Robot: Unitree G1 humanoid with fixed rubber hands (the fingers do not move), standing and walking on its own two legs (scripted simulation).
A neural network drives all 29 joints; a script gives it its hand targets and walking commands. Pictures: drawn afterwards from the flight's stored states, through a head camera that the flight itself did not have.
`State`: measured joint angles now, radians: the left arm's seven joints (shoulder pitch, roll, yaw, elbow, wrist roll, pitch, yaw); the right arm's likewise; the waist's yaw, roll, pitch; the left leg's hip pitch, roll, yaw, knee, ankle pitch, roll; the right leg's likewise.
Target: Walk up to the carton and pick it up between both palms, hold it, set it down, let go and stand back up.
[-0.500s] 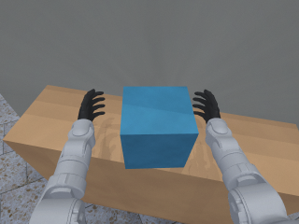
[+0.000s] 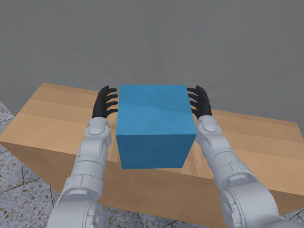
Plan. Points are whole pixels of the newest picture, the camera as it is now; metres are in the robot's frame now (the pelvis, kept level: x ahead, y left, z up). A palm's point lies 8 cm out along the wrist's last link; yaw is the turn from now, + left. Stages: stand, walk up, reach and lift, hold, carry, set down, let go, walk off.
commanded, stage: reach and lift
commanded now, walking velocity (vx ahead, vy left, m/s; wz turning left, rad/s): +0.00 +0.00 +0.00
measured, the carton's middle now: (152, 128) +0.38 +0.02 +0.02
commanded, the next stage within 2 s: none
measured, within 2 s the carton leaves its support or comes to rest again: leaves its support in 1.62 s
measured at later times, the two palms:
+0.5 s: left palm (101, 116) +0.38 +0.16 +0.08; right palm (202, 115) +0.40 -0.11 +0.08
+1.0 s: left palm (97, 121) +0.36 +0.17 +0.08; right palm (200, 121) +0.38 -0.11 +0.08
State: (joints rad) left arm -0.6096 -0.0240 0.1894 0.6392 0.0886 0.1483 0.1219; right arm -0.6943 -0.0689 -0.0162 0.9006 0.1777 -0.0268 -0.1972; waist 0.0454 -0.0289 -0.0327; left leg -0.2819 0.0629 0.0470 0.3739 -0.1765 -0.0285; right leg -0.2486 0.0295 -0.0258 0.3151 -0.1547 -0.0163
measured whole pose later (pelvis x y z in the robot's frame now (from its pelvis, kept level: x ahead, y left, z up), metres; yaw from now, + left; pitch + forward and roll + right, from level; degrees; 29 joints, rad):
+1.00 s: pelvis +0.00 +0.01 +0.00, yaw +1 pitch -1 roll -1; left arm -0.55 -0.18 0.44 0.59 0.40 0.06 0.01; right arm -0.61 0.13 -0.41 0.87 -0.27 -0.16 -0.08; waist 0.03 -0.04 0.03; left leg -0.11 0.04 0.04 0.31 -0.16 -0.02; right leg -0.07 0.01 -0.04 0.25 -0.15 -0.01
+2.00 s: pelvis -0.01 +0.00 +0.00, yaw +2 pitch -2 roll -1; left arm -0.61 -0.14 0.39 0.59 0.37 0.14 0.02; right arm -0.64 0.09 -0.34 0.94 -0.16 -0.21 -0.14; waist 0.01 -0.07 0.02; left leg -0.11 0.04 0.02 0.27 -0.12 -0.02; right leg -0.07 0.01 -0.06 0.22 -0.12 -0.01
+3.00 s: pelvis -0.01 +0.00 +0.00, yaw +4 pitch -10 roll -1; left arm -0.64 -0.10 0.34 0.15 0.41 0.68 -0.05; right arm -0.71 0.02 -0.04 0.62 0.14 0.23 -0.23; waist -0.10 -0.07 0.07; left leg 0.02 0.03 -0.01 0.32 -0.16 -0.02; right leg 0.08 0.00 -0.09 0.25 -0.16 0.00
